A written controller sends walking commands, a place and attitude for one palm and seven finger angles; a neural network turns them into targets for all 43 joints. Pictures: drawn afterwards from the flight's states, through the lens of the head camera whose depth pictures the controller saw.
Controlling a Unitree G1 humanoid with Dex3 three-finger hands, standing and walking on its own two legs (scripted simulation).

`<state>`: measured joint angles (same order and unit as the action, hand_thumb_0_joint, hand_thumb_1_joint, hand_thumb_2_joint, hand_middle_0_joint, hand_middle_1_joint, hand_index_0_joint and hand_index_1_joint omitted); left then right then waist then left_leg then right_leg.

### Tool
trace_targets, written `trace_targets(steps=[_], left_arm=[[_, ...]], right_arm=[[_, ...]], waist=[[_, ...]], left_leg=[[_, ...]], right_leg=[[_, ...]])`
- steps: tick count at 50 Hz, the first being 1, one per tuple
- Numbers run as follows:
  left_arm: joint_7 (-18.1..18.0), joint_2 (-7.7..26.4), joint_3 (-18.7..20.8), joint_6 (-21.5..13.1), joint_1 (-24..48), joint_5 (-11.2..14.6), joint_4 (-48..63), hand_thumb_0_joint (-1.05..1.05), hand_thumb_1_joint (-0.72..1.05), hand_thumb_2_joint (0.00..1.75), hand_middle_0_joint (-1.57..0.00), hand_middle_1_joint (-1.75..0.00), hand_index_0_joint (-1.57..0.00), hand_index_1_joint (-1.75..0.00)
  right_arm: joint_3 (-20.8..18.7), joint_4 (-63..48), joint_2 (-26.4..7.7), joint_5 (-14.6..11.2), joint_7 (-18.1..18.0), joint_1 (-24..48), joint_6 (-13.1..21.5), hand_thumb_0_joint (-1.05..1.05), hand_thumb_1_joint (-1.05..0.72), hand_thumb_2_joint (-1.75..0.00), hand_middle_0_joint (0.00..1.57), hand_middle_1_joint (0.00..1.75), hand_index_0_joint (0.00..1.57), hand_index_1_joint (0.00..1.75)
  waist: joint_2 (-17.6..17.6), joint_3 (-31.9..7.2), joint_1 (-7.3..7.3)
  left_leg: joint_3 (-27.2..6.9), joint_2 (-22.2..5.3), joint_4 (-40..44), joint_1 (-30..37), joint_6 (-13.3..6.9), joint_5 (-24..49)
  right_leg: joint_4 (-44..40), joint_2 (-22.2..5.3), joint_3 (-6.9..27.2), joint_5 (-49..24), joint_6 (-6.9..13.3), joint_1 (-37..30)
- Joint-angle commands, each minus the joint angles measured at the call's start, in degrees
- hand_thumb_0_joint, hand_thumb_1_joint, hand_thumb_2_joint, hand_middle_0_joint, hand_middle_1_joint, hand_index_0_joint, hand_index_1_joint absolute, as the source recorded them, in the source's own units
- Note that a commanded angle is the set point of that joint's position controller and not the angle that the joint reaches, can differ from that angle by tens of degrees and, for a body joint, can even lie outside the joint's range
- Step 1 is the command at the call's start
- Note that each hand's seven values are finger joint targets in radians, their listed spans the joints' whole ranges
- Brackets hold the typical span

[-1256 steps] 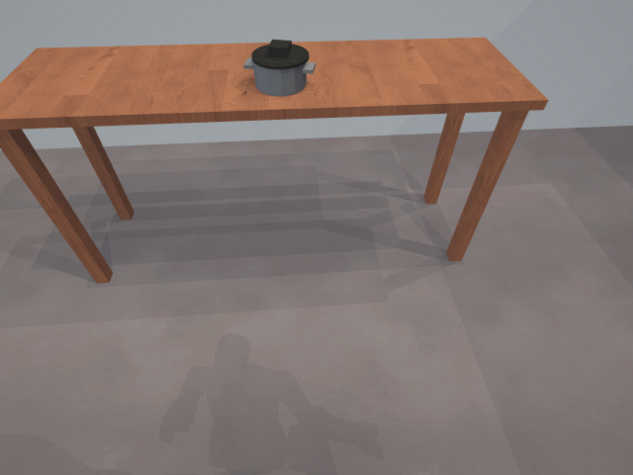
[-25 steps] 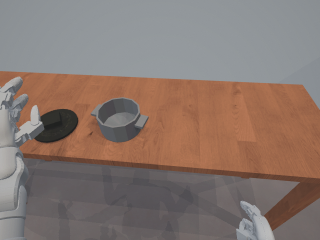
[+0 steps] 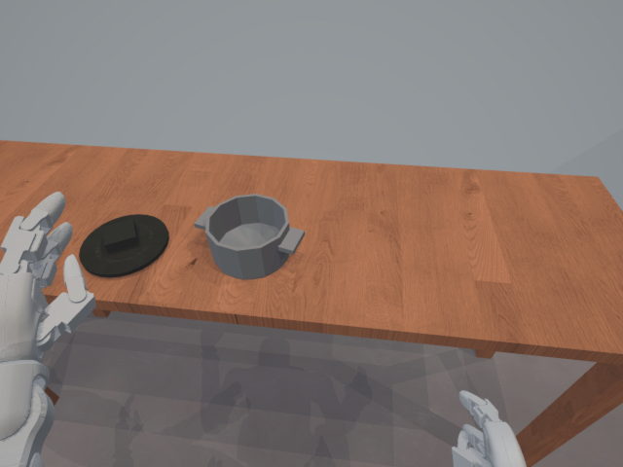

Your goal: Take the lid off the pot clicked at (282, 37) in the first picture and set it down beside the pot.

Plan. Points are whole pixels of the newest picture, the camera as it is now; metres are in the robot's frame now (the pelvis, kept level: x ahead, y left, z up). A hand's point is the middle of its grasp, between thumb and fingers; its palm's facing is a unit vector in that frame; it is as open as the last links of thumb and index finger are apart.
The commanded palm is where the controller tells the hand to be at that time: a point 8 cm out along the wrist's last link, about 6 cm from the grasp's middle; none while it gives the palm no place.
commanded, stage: draw the hand back to the body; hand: left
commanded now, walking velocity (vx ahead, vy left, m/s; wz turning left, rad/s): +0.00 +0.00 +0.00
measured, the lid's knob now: (121, 235) +0.48 +0.41 -0.01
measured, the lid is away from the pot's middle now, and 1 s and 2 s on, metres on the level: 0.24 0.24 0.24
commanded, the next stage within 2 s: step back with the hand held close in 0.36 s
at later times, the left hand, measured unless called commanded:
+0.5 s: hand (66, 343) +0.18 +0.26 +0.16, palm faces +0.40 -0.85 -0.34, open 7.4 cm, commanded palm +0.12 +0.30 +0.18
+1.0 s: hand (33, 379) +0.14 +0.27 +0.15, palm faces +0.30 -0.83 -0.47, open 7.4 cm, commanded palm +0.08 +0.32 +0.18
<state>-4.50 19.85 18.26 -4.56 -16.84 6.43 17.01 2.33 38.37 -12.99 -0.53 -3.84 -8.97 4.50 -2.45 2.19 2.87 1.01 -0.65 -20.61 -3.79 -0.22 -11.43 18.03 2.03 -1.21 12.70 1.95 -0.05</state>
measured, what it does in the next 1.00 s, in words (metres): shifts its weight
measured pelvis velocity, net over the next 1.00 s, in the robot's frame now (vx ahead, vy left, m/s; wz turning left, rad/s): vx -0.05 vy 0.04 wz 0.01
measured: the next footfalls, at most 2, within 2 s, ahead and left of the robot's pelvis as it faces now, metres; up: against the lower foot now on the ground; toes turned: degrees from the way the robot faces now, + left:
right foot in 1.40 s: -0.10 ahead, -0.09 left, +0.00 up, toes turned +1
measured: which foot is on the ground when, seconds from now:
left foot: down 0.00-1.00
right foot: down 0.00-1.00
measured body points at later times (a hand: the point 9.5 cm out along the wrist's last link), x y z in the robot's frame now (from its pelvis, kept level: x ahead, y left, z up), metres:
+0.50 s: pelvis +0.00 +0.01 +0.00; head -0.03 +0.00 +0.45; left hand +0.15 +0.30 +0.18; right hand +0.20 -0.19 -0.08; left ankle +0.00 +0.12 -0.75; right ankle -0.02 -0.10 -0.75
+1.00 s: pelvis -0.05 +0.04 -0.02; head -0.02 +0.05 +0.43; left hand +0.12 +0.31 +0.18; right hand +0.13 -0.20 -0.09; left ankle +0.00 +0.12 -0.75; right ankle -0.02 -0.10 -0.75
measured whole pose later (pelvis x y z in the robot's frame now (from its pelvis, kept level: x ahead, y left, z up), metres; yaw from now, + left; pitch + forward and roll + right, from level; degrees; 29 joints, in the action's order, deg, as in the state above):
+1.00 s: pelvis -0.05 +0.04 -0.02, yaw +1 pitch +0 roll -1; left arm -5.1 23.8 22.4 -10.2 -36.2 4.0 37.1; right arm 0.6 29.0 -11.9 -1.5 -3.3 -12.1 2.6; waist 0.8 2.8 0.2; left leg 1.7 1.7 -33.1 -20.6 -3.4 -12.8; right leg 32.3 -0.7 -1.0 15.2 -1.1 17.3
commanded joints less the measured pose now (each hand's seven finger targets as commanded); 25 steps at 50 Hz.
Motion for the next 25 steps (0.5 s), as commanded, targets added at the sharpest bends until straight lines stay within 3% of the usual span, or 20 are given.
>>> trace_targets(steps=[1,5,8,10,14,17,21,23,24,25], left_arm=[[-1.0,11.1,6.0,-3.6,3.0,-0.1,15.3,0.0,0.9,0.9,-0.2,-0.3,-0.2,-0.3],[-1.0,10.5,5.1,-3.8,-0.1,-0.6,20.2,0.0,0.9,0.9,-0.2,-0.3,-0.2,-0.3],[-1.1,10.1,5.0,-3.5,-4.2,-0.8,22.7,0.0,0.9,0.9,-0.2,-0.3,-0.2,-0.3],[-1.1,8.8,4.0,-3.5,-6.6,-0.9,22.9,0.0,0.9,0.9,-0.2,-0.3,-0.2,-0.3],[-1.7,10.0,4.8,-3.5,-4.2,-1.2,23.7,0.0,0.9,0.9,-0.2,-0.3,-0.2,-0.3],[-1.4,8.1,3.2,-3.0,-6.3,-1.2,22.0,0.0,0.9,0.9,-0.2,-0.3,-0.2,-0.3],[-1.7,9.2,4.0,-3.3,-5.9,-1.3,23.2,0.0,0.9,0.9,-0.2,-0.3,-0.2,-0.3],[-1.6,8.8,4.0,-3.0,-6.4,-1.3,21.9,0.0,0.9,0.9,-0.2,-0.3,-0.2,-0.3],[-2.3,17.8,13.3,-6.7,3.4,-0.7,27.8,0.0,0.9,0.9,-0.2,-0.3,-0.2,-0.3],[-2.1,16.4,12.3,-7.9,1.0,-1.5,26.6,0.0,0.9,0.9,-0.2,-0.3,-0.2,-0.3]], right_arm=[[-2.5,-9.8,-5.8,0.1,-0.4,9.0,3.1,0.0,-0.9,-0.9,0.2,0.3,0.2,0.3],[-2.5,-10.3,-5.6,0.2,-0.3,9.0,3.5,0.0,-0.9,-0.9,0.2,0.3,0.2,0.3],[-2.5,-10.9,-5.4,0.3,-0.3,8.7,3.5,0.0,-0.9,-0.9,0.2,0.3,0.2,0.3],[-2.4,-11.1,-5.3,0.3,-0.1,8.7,3.6,0.0,-0.9,-0.9,0.2,0.3,0.2,0.3],[-2.4,-10.8,-5.3,0.3,-0.6,8.4,3.8,0.0,-0.9,-0.9,0.2,0.3,0.2,0.3],[-2.2,-10.9,-5.2,0.4,-0.6,8.3,3.6,0.0,-0.9,-0.9,0.2,0.3,0.2,0.3],[-2.3,-10.9,-5.1,0.5,-0.7,8.3,3.9,0.0,-0.9,-0.9,0.2,0.3,0.2,0.3],[-2.2,-10.8,-5.1,0.6,-0.8,8.4,3.6,0.0,-0.9,-0.9,0.2,0.3,0.2,0.3],[-1.5,-14.6,-5.9,-0.6,-0.4,7.5,1.9,0.0,-0.9,-0.9,0.2,0.3,0.2,0.3],[-2.1,-12.9,-5.7,0.0,-0.5,8.1,1.8,0.0,-0.9,-0.9,0.2,0.3,0.2,0.3]], waist=[[-0.7,-5.9,0.37],[-2.8,-5.4,0.25],[-1.7,-5.5,0.6],[-1.7,-3.6,0.25],[-2.0,-3.4,-0.09],[0.4,-2.4,0.2],[-1.5,-3.5,0.43],[0.3,-2.5,0.54],[-3.9,3.3,-1.04],[0.5,1.6,-0.53]], left_leg=[[-0.1,-0.1,1.0,4.6,-1.9,10.7],[-0.6,-0.2,1.0,4.5,-1.6,9.8],[-0.7,-0.3,0.9,4.3,-1.5,10.4],[-0.9,-0.4,1.1,3.2,-1.3,8.6],[-1.4,-0.4,0.9,3.3,-1.4,7.6],[-1.6,-0.5,1.4,2.9,-1.4,6.4],[-1.8,-0.4,1.2,3.1,-1.5,6.1],[-1.6,-0.4,1.3,2.5,-1.5,6.0],[-2.9,-1.3,0.4,-2.7,-2.5,-0.5],[-3.8,-0.9,-1.5,-4.3,-2.9,-1.1]], right_leg=[[-3.0,-1.5,0.6,-11.4,-0.7,4.5],[-3.1,-1.4,0.4,-9.8,-0.4,5.1],[-2.8,-1.3,0.5,-10.3,-0.4,4.7],[-3.1,-1.2,0.2,-8.4,-0.4,5.9],[-3.1,-1.3,0.3,-7.4,-0.2,6.5],[-3.3,-1.2,0.0,-5.8,-0.3,7.0],[-3.4,-1.4,0.5,-5.5,-0.2,6.6],[-3.5,-1.3,0.4,-5.4,-0.2,6.7],[-5.1,-4.2,4.4,-5.5,-0.3,11.2],[-5.3,-5.3,6.3,-6.1,-0.3,11.8]])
